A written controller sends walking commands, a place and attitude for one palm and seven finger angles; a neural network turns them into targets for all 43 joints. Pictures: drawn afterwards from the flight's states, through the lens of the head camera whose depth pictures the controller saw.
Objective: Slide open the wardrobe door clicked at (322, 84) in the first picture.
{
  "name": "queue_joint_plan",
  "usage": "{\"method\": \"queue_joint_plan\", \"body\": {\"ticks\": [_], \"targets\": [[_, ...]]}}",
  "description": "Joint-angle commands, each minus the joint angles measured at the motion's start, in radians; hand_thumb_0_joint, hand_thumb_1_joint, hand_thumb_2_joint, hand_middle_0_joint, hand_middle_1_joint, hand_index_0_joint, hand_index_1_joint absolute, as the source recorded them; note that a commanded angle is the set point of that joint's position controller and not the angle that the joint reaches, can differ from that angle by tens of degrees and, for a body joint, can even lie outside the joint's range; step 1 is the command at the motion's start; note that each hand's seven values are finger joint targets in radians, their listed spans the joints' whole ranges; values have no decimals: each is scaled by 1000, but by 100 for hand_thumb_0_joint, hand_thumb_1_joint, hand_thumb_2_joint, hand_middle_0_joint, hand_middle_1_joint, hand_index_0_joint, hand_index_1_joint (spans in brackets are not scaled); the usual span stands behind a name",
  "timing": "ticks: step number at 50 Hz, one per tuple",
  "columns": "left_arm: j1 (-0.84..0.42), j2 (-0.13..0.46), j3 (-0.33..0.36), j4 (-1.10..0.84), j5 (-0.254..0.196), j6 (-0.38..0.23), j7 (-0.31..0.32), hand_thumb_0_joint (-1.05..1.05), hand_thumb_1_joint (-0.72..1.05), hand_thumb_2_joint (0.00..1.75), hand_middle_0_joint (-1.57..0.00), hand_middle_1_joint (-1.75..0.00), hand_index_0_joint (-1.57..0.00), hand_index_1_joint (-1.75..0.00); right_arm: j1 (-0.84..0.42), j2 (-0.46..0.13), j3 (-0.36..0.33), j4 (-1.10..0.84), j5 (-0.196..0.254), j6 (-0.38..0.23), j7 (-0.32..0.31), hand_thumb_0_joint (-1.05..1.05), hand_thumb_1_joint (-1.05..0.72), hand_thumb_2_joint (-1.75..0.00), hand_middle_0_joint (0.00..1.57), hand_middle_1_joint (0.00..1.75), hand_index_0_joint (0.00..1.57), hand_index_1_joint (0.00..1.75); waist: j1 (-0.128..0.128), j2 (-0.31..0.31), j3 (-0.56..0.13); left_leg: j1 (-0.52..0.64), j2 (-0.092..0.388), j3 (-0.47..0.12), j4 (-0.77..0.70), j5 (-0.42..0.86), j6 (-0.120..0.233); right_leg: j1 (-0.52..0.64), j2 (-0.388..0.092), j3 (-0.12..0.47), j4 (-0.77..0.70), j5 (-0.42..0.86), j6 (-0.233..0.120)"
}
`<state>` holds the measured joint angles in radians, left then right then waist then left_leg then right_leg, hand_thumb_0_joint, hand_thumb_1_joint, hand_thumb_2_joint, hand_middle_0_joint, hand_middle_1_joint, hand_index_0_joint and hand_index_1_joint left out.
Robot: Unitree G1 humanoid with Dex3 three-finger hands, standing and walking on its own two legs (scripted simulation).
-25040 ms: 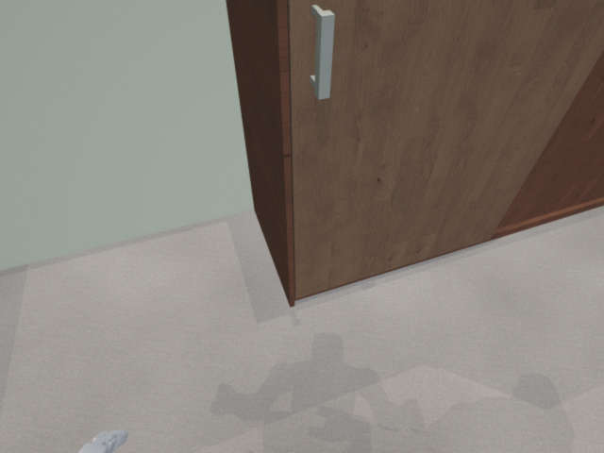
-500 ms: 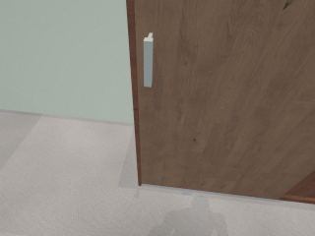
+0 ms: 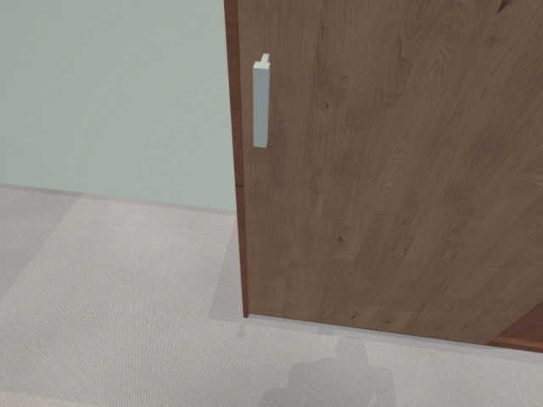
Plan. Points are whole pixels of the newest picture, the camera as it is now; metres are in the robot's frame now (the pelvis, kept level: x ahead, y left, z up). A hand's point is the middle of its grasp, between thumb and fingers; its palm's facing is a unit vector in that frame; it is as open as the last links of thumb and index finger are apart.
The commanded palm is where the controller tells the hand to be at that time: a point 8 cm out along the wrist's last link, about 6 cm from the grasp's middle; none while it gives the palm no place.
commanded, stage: look again from close up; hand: left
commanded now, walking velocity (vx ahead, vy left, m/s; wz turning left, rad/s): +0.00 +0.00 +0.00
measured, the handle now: (262, 101) +0.56 +0.06 +0.19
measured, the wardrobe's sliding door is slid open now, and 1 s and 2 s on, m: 0.00 0.00 0.00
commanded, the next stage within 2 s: raise the hand with hooked fingers in 1.62 s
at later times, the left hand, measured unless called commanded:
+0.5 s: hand out of the picture +0.00 +0.15 -0.17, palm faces +0.01 -0.98 -0.18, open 7.4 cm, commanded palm none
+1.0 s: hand out of the picture +0.01 +0.15 -0.17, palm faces +0.00 -0.98 -0.18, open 7.4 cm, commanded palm none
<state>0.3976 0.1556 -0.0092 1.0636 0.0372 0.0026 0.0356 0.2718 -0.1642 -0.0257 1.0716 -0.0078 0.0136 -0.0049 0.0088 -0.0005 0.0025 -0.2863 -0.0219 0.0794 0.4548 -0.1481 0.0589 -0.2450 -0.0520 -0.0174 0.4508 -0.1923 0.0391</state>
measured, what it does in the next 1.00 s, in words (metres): stands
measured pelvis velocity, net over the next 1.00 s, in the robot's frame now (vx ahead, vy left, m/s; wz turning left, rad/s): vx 0.02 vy -0.01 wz -0.02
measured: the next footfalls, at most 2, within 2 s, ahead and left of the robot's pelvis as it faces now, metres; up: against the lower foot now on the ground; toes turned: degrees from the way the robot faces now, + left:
none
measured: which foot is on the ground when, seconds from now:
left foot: down 0.00-1.00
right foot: down 0.00-1.00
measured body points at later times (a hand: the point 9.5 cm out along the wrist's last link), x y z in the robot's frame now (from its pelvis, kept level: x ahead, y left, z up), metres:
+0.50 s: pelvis +0.02 -0.01 +0.00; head +0.02 -0.01 +0.45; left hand +0.00 +0.20 -0.16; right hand +0.01 -0.23 -0.16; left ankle +0.07 +0.07 -0.74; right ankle +0.05 -0.15 -0.74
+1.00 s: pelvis +0.02 -0.01 +0.00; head +0.03 -0.01 +0.45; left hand +0.01 +0.20 -0.16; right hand +0.02 -0.23 -0.16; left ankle +0.07 +0.07 -0.74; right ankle +0.05 -0.15 -0.74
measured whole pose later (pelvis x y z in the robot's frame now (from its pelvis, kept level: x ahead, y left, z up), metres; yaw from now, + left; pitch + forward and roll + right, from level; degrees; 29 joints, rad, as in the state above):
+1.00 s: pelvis +0.02 -0.01 +0.00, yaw -1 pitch -1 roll +0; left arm 0.35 0.13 0.00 1.07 0.03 -0.01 0.04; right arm 0.29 -0.13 -0.02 1.10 -0.01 0.00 -0.01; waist -0.01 0.00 0.03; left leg -0.25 0.00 0.09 0.44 -0.17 0.04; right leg -0.22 -0.03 0.00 0.43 -0.19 0.03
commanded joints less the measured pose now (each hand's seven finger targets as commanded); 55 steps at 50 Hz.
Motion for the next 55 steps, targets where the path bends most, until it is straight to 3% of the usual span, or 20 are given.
{"method": "queue_joint_plan", "body": {"ticks": [1, 3, 7, 10, 15, 29, 35, 47, 52, 55], "targets": [[92, 93, 26, -22, -5, -14, 6, 0, 90, 90, -20, -30, -20, -30, 52, -107, -23, -34, -2, -12, -7, 0, -90, -90, 20, 30, 20, 30, -9, -10, 94, -55, 112, -158, -159, -321, -35, -65, -43, 90, -112, -208, -51], [85, 93, 26, -25, -6, -18, 8, 0, 90, 90, -20, -30, -20, -30, 62, -99, -21, -30, -1, -15, -7, 0, -90, -90, 20, 30, 20, 30, -14, -20, 83, -27, 115, -157, -149, -284, -34, -73, -46, 92, -116, -190, -54], [90, 79, 29, -21, -4, -15, 8, 0, 90, 90, -20, -30, -20, -30, 61, -100, -23, -26, -3, -15, -8, 0, -90, -90, 20, 30, 20, 30, -7, 24, 99, -70, 129, -182, -193, -361, -33, -55, -29, 72, -83, -178, -47], [91, 70, 26, -18, -7, -21, 9, 0, 90, 90, -20, -30, -20, -30, 67, -87, -19, -24, -1, -21, -9, 0, -90, -90, 20, 30, 20, 30, -7, -5, 79, -46, 122, -162, -163, -269, -32, -36, -41, 83, -92, -120, -53], [76, 61, 23, -18, -10, -22, 13, 0, 90, 90, -20, -30, -20, -30, 77, -81, -15, -13, 1, -25, -10, 0, -90, -90, 20, 30, 20, 30, -11, 18, 74, -21, 135, -166, -176, -237, -33, -22, -38, 72, -77, -51, -52], [50, 61, 23, -20, -14, -27, 14, 0, 90, 90, -20, -30, -20, -30, 89, -62, -9, 0, 1, -25, -11, 0, -90, -90, 20, 30, 20, 30, -16, -22, 79, 19, 118, -130, -137, -148, -38, -30, -51, 91, -114, -57, -56], [41, 60, 25, -18, -14, -25, 13, 0, 90, 90, -20, -30, -20, -30, 85, -64, -9, 2, 0, -25, -11, 0, -90, -90, 20, 30, 20, 30, -15, 11, 77, 13, 125, -138, -155, -186, -40, -23, -45, 89, -109, -61, -55], [31, 59, 25, -16, -14, -25, 11, 0, 90, 90, -20, -30, -20, -30, 86, -68, -9, 4, -2, -22, -12, 0, -90, -90, 20, 30, 20, 30, -18, -4, 90, 15, 126, -134, -155, -202, -41, -40, -41, 95, -118, -95, -55], [38, 56, 26, -13, -14, -25, 10, 0, 90, 90, -20, -30, -20, -30, 83, -71, -10, 5, -2, -24, -13, 0, -90, -90, 20, 30, 20, 30, -15, 5, 70, 22, 131, -138, -161, -202, -39, -25, -37, 89, -106, -68, -55], [37, 57, 26, -11, -15, -29, 11, 0, 90, 90, -20, -30, -20, -30, 80, -66, -9, 7, 0, -30, -14, 0, -90, -90, 20, 30, 20, 30, -13, -2, 44, 44, 131, -127, -146, -131, -37, 4, -45, 88, -99, 3, -57]]}}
